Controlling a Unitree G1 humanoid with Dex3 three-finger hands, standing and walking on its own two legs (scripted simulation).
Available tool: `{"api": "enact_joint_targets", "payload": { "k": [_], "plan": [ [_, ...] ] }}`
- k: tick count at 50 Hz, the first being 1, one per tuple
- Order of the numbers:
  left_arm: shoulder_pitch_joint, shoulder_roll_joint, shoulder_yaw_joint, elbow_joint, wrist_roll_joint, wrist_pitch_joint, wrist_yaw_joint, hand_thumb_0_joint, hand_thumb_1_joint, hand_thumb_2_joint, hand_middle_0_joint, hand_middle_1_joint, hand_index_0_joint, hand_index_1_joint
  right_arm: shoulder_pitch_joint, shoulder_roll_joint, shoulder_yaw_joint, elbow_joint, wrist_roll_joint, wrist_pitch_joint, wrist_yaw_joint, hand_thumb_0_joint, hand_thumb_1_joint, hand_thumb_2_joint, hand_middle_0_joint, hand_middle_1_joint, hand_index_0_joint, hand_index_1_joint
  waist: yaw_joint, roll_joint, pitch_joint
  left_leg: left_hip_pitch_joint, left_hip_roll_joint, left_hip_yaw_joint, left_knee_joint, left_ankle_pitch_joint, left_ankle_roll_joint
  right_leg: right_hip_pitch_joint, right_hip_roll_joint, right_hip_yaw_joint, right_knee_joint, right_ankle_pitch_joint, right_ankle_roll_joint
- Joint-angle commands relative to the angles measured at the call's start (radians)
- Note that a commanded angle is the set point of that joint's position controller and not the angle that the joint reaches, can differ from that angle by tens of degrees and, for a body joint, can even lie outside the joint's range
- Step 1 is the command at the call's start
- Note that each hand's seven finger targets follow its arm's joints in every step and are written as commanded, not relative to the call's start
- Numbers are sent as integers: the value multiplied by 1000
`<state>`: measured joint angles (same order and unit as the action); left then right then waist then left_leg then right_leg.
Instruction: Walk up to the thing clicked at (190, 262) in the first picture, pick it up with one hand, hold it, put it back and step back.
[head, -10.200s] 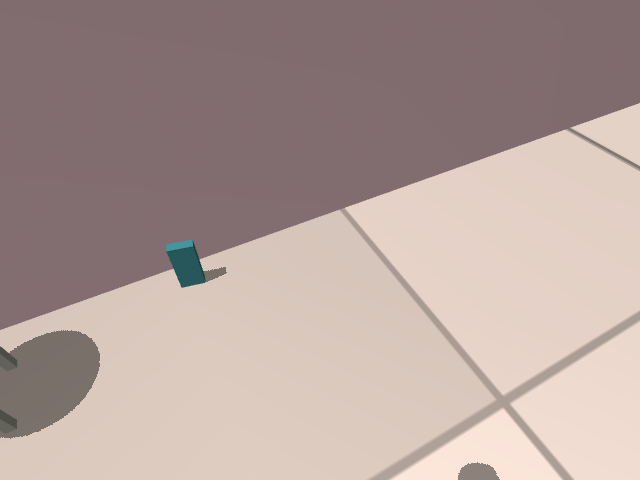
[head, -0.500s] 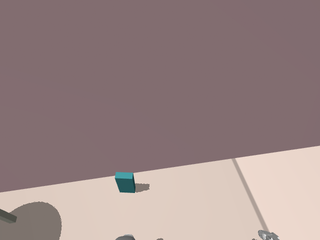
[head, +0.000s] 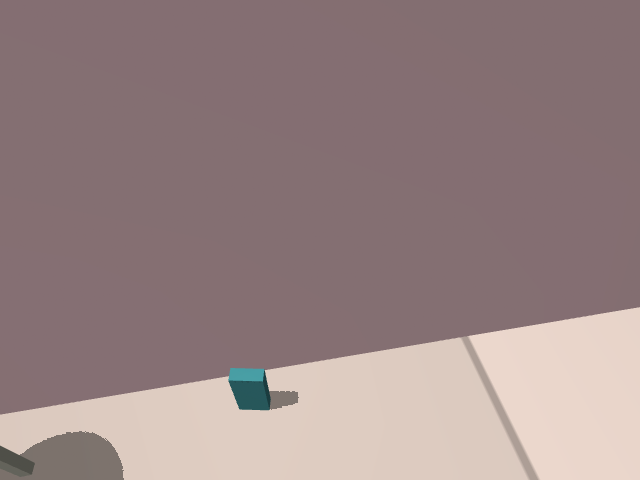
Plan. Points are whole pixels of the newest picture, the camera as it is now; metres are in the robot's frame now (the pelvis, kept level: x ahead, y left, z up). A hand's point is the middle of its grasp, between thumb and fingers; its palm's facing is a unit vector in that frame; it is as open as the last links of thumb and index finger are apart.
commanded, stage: walk up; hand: left
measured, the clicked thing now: (251, 390) +0.51 +0.21 -0.66
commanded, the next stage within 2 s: stand in 0.38 s
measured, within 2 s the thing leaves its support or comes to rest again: neither
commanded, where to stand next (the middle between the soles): +0.15 +0.00 m, yaw +1 degrees
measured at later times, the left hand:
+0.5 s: hand out of the picture +0.10 +0.26 -0.15, palm faces +0.00 -0.94 -0.33, open 7.4 cm
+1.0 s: hand out of the picture +0.10 +0.26 -0.15, palm faces -0.03 -0.94 -0.35, open 7.4 cm
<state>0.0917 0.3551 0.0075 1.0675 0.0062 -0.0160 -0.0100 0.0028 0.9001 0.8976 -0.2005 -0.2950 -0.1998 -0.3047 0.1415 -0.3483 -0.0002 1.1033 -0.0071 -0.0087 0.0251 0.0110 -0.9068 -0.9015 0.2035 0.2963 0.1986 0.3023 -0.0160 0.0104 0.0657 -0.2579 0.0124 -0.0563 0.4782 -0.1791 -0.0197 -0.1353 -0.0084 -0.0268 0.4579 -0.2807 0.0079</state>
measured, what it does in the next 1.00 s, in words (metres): stands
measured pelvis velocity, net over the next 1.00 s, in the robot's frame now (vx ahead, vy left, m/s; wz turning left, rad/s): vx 0.02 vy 0.01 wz -0.02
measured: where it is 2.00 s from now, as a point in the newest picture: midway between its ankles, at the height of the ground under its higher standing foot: outside the picture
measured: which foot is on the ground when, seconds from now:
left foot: down 0.00-1.00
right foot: down 0.00-1.00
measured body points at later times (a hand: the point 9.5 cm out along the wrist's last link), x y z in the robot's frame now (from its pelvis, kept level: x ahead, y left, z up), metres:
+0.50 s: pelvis +0.02 +0.01 +0.01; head +0.04 +0.01 +0.46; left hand +0.10 +0.31 -0.13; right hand +0.12 -0.29 -0.12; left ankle +0.05 +0.13 -0.74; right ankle -0.02 -0.13 -0.74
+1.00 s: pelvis +0.02 +0.01 +0.01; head +0.04 +0.01 +0.46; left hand +0.10 +0.31 -0.12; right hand +0.10 -0.29 -0.13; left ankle +0.05 +0.13 -0.74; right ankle -0.02 -0.13 -0.74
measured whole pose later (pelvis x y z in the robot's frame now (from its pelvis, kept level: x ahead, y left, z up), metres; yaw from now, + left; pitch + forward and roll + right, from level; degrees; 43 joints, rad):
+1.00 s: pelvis +0.02 +0.01 +0.01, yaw -1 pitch -2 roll +0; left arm 0.10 0.35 0.01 1.14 0.01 -0.01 0.00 0.00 0.90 0.90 -0.20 -0.29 -0.20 -0.30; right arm 0.07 -0.34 0.00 1.14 -0.01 -0.01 0.01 0.01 -0.91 -0.90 0.20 0.30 0.20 0.30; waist 0.00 0.00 0.06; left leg -0.17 0.00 -0.03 0.35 -0.14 -0.01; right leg -0.05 -0.03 -0.01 0.32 -0.23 0.03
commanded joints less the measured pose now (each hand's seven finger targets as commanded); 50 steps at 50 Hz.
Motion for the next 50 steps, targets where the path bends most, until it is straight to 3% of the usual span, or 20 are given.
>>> {"api": "enact_joint_targets", "payload": {
  "k": [1, 2, 5, 9, 17, 18, 19, 24, 28, 32, 37, 39, 48, 50],
  "plan": [
    [-52, 221, 54, -36, 2, -20, 9, 0, 900, 900, -200, -300, -200, -300, -70, -227, -43, -53, 0, -34, -21, 0, -900, -900, 200, 300, 200, 300, 18, 0, -73, 19, 81, -104, -128, -14, 46, 8, -104, 94, -155, -9, -53],
    [-59, 219, 56, -33, -1, -20, 9, 0, 900, 900, -200, -300, -200, -300, -68, -226, -41, -47, -1, -36, -22, 0, -900, -900, 200, 300, 200, 300, 18, -1, -77, 21, 83, -104, -133, 12, 44, 14, -103, 90, -155, 18, -50],
    [-64, 218, 57, -21, -3, -22, 10, 0, 900, 900, -200, -300, -200, -300, -71, -217, -39, -43, 2, -40, -25, 0, -900, -900, 200, 300, 200, 300, 19, -16, -113, 64, 86, -80, -95, 214, 44, 53, -111, 79, -160, 143, -42],
    [-74, 216, 57, -15, -5, -20, 13, 0, 900, 900, -200, -300, -200, -300, -70, -212, -41, -39, 3, -37, -30, 0, -900, -900, 200, 300, 200, 300, 15, -17, -131, 94, 91, -70, -88, 295, 43, 73, -113, 59, -156, 216, -33],
    [-88, 213, 51, -8, 1, -14, 11, 0, 900, 900, -200, -300, -200, -300, -100, -214, -44, -42, -1, -29, -30, 0, -900, -900, 200, 300, 200, 300, 12, 7, -112, 85, 89, -83, -129, 188, 44, 58, -111, 50, -173, 121, -29],
    [-73, 215, 53, -2, 1, -14, 12, 0, 900, 900, -200, -300, -200, -300, -108, -215, -44, -43, -1, -29, -30, 0, -900, -900, 200, 300, 200, 300, 18, 3, -119, 99, 95, -84, -120, 225, 49, 63, -110, 45, -170, 142, -28],
    [-61, 205, 48, 7, -3, -16, 13, 0, 900, 900, -200, -300, -200, -300, -125, -207, -40, -46, -4, -27, -30, 0, -900, -900, 200, 300, 200, 300, 18, -7, -98, 119, 103, -88, -132, 210, 40, 19, -123, 84, -188, 145, -20],
    [-62, 214, 49, 11, -3, -21, 15, 0, 900, 900, -200, -300, -200, -300, -121, -216, -42, -38, -2, -27, -33, 0, -900, -900, 200, 300, 200, 300, 12, 5, -152, 154, 111, -77, -129, 289, 42, 68, -127, 84, -174, 237, -19],
    [-44, 210, 46, 23, 1, -17, 13, 0, 900, 900, -200, -300, -200, -300, -138, -211, -40, -38, 1, -24, -31, 0, -900, -900, 200, 300, 200, 300, 15, 5, -122, 134, 108, -81, -159, 182, 40, 46, -117, 76, -194, 140, -17],
    [-37, 208, 46, 25, 0, -21, 14, 0, 900, 900, -200, -300, -200, -300, -137, -212, -38, -34, 1, -27, -30, 0, -900, -900, 200, 300, 200, 300, 16, -6, -131, 157, 112, -79, -154, 236, 43, 54, -124, 81, -188, 191, -15],
    [-29, 204, 44, 27, 1, -15, 14, 0, 900, 900, -200, -300, -200, -300, -132, -217, -41, -28, 1, -24, -31, 0, -900, -900, 200, 300, 200, 300, 12, 7, -109, 142, 105, -75, -172, 154, 40, 34, -121, 83, -197, 127, -19],
    [-18, 206, 44, 26, 2, -16, 15, 0, 900, 900, -200, -300, -200, -300, -139, -210, -39, -28, 1, -25, -30, 0, -900, -900, 200, 300, 200, 300, 20, -9, -121, 154, 110, -77, -160, 221, 40, 43, -123, 78, -190, 171, -19],
    [-14, 208, 47, 18, -1, -14, 18, 0, 900, 900, -200, -300, -200, -300, -122, -216, -37, -23, 3, -28, -34, 0, -900, -900, 200, 300, 200, 300, 19, -19, -140, 187, 113, -63, -143, 308, 42, 58, -128, 82, -179, 253, -17],
    [-19, 207, 46, 17, -1, -12, 19, 0, 900, 900, -200, -300, -200, -300, -124, -217, -37, -21, 3, -26, -35, 0, -900, -900, 200, 300, 200, 300, 18, -8, -127, 170, 110, -63, -152, 282, 38, 63, -127, 80, -181, 231, -18]
  ]
}}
